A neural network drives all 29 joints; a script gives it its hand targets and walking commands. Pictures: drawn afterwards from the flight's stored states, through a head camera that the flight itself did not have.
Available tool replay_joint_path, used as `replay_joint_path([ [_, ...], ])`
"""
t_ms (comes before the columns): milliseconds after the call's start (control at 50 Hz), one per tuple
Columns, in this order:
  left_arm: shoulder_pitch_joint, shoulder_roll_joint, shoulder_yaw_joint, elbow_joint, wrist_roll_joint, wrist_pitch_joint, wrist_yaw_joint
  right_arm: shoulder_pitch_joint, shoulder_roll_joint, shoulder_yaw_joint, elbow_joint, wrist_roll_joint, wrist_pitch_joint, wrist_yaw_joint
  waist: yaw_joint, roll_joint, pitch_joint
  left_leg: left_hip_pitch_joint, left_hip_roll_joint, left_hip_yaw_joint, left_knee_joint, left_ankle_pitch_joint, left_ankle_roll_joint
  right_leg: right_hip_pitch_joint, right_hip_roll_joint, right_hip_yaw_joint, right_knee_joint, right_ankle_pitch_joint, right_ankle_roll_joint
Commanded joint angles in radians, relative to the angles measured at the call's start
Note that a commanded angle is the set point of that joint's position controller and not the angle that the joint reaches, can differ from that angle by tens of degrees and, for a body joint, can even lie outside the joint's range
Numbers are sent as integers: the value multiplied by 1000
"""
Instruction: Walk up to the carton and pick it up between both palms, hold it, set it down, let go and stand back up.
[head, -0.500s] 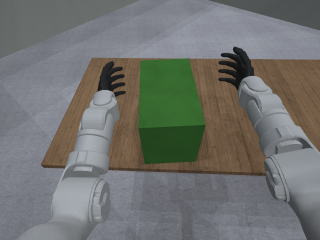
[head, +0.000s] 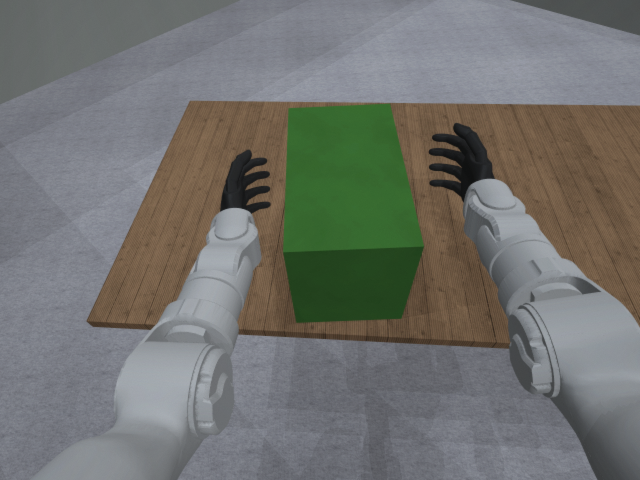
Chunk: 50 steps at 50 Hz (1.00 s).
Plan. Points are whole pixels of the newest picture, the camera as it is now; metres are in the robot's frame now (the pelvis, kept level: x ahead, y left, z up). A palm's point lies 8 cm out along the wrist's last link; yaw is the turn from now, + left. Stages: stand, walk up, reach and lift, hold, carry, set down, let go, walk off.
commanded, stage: reach and lift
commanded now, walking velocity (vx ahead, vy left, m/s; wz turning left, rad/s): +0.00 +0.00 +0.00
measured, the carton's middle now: (343, 211) +0.50 +0.04 +0.01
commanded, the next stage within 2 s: none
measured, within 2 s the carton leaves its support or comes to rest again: neither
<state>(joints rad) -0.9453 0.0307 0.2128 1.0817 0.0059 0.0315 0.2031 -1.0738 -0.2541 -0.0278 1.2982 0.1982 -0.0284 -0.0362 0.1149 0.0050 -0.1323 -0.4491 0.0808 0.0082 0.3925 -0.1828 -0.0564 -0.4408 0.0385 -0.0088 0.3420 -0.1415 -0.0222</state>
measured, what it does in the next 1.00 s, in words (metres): stands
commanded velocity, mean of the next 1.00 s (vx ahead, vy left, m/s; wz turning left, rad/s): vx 0.00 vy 0.00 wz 0.00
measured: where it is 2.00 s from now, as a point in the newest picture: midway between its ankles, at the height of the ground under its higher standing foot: outside the picture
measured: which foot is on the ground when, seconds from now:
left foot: down 0.00-1.00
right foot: down 0.00-1.00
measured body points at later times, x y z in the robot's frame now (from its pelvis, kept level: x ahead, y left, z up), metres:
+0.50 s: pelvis +0.00 +0.00 +0.00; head +0.08 +0.01 +0.44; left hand +0.45 +0.16 +0.08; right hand +0.50 -0.11 +0.09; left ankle -0.01 +0.15 -0.74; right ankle +0.00 -0.11 -0.74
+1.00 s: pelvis +0.02 +0.01 +0.00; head +0.08 +0.02 +0.45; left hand +0.43 +0.16 +0.07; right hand +0.47 -0.09 +0.08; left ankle -0.01 +0.15 -0.74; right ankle +0.00 -0.10 -0.74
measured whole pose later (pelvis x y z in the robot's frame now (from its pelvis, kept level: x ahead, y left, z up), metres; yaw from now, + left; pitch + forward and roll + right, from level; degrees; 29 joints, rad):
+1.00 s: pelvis +0.02 +0.01 +0.00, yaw +0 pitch +10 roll +0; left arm -0.77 -0.27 0.64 0.72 0.52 -0.01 0.10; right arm -0.87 0.09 -0.68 1.02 -0.51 -0.19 0.02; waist 0.07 -0.04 -0.04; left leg -0.31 0.07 0.06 0.33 -0.19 -0.04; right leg -0.32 0.01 -0.02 0.32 -0.17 -0.01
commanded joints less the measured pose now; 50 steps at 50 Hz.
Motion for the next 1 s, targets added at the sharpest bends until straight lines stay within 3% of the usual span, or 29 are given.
replay_joint_path([
  [0,-483,109,11,-143,0,-131,3,-487,-76,-27,-177,-31,-88,-6,6,-97,-674,13,-83,71,36,299,-2,391,2,5,94,460,56],
  [20,-491,99,0,-124,3,-144,4,-475,-77,-41,-143,-40,-92,-5,-13,-82,-679,20,-82,69,38,292,-3,361,2,3,93,442,53],
  [80,-504,109,10,-110,2,-170,11,-482,-85,-67,-141,-56,-114,-9,-5,-66,-737,44,-73,71,60,322,-15,325,9,-6,98,398,47],
  [100,-511,85,-3,-112,5,-175,14,-476,-91,-78,-134,-61,-121,-5,-16,-35,-759,67,-69,68,70,356,-24,282,13,-14,95,400,41],
  [120,-509,79,-16,-113,4,-175,16,-489,-101,-82,-159,-72,-135,-9,-25,-37,-782,94,-70,66,87,393,-28,270,18,-21,101,427,34],
  [140,-500,73,-19,-75,2,-174,15,-471,-112,-87,-103,-75,-137,-12,-31,-22,-758,94,-64,59,96,404,-34,248,20,-24,102,416,33],
  [180,-497,76,-11,-109,8,-177,20,-489,-130,-119,-140,-90,-158,-17,-41,-18,-823,156,-61,57,114,462,-43,225,34,-45,97,433,30],
  [260,-466,36,-21,-74,17,-168,15,-477,-126,-98,-94,-79,-167,-5,-29,-6,-776,188,-51,46,132,538,-52,186,47,-54,88,439,17],
  [320,-453,16,-21,-80,40,-158,14,-464,-103,-97,-67,-82,-163,0,-20,3,-705,197,-51,52,123,512,-45,155,47,-57,68,390,14],
  [400,-435,-15,20,-100,72,-159,7,-445,-45,-114,-78,-104,-157,6,-17,-39,-667,176,-61,57,96,487,-34,192,38,-47,64,417,28],
  [440,-443,-7,45,-114,91,-165,3,-447,-14,-125,-85,-109,-152,11,2,-42,-645,140,-66,66,80,467,-19,228,32,-31,61,433,31],
  [520,-426,-54,116,-135,152,-165,-6,-420,55,-170,-109,-187,-138,2,15,-72,-606,52,-77,77,38,365,1,317,8,-8,64,460,52],
  [560,-430,-95,142,-156,177,-169,-17,-411,131,-203,-135,-229,-129,3,-7,-86,-614,40,-84,85,27,340,3,347,3,-4,72,469,56],
  [580,-432,-139,144,-176,197,-167,-27,-399,173,-236,-155,-268,-128,12,-14,-63,-613,44,-87,90,16,329,4,350,-3,-9,68,472,58],
  [640,-407,-209,212,-222,303,-153,-54,-390,260,-375,-225,-449,-146,20,-17,-77,-622,100,-93,106,7,356,3,383,-1,-26,55,488,61],
  [660,-402,-290,223,-230,343,-146,-71,-378,365,-391,-243,-503,-146,35,-28,-79,-605,102,-97,114,-4,356,8,401,-4,-30,57,514,61],
  [680,-405,-382,249,-241,389,-136,-98,-366,500,-425,-262,-573,-145,64,-16,-81,-584,103,-97,120,-22,353,14,420,-7,-37,54,499,61],
  [700,-396,-483,257,-238,438,-124,-129,-350,622,-465,-261,-664,-145,98,-24,-85,-558,124,-98,123,-30,338,18,415,-9,-54,50,467,55],
  [720,-371,-516,270,-248,481,-118,-150,-291,673,-513,-246,-736,-148,122,-37,-87,-552,170,-95,132,-35,348,22,418,-14,-68,50,477,53],
  [740,-335,-531,289,-244,506,-113,-160,-263,684,-533,-258,-775,-159,138,-22,-88,-537,179,-88,137,-32,374,22,424,-16,-73,50,493,49],
  [780,-292,-565,297,-237,535,-91,-172,-237,735,-528,-262,-805,-162,163,-22,-91,-510,217,-86,145,-32,402,25,435,-18,-79,49,510,45],
  [860,-211,-571,258,-289,540,-49,-169,-192,725,-474,-245,-786,-175,166,-30,-88,-458,315,-63,137,-22,503,21,402,-6,-101,37,509,32],
  [980,-205,-602,201,-379,513,-22,-146,-210,700,-430,-217,-732,-201,176,-22,-7,-414,428,-39,131,29,663,11,287,17,-112,17,421,15],
])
